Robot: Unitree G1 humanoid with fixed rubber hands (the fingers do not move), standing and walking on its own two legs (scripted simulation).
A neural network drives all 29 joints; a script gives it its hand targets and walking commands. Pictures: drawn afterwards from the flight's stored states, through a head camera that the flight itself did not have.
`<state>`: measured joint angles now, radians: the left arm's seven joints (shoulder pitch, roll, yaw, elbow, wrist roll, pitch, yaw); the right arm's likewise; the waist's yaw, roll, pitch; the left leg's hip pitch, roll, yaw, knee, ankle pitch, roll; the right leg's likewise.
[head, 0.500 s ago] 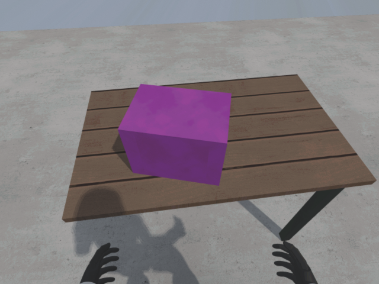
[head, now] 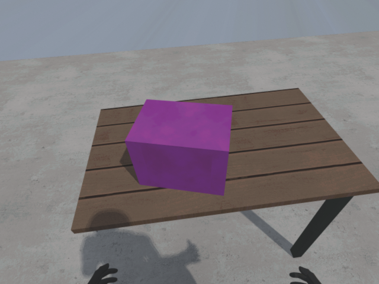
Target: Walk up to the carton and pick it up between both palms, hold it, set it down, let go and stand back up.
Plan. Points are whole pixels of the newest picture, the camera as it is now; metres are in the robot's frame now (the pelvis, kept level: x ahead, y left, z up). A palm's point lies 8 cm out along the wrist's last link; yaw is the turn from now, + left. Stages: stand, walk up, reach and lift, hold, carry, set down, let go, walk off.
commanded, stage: stand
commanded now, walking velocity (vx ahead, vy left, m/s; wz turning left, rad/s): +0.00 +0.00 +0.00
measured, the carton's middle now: (184, 146) +0.50 +0.04 -0.02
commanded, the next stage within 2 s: none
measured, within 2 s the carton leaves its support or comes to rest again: neither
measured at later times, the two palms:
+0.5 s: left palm out of the picture -0.03 +0.25 -0.12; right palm out of the picture -0.02 -0.24 -0.13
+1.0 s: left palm out of the picture -0.12 +0.25 -0.13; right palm out of the picture -0.10 -0.24 -0.14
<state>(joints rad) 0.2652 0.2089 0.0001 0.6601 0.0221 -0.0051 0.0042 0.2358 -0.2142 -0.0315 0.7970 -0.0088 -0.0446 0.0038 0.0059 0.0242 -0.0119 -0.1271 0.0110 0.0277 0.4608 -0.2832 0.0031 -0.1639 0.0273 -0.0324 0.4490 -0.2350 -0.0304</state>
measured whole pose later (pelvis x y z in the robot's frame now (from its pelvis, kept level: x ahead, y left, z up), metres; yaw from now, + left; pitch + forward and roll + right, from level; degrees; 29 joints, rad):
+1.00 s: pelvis -0.10 +0.00 +0.00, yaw +1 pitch -3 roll +1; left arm 0.43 0.20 0.04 0.93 0.02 0.00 0.02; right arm 0.39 -0.21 -0.03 0.97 -0.02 0.00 -0.02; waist 0.01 0.02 -0.02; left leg -0.29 -0.02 0.02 0.49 -0.28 0.01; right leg -0.33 0.00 -0.03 0.50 -0.28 -0.02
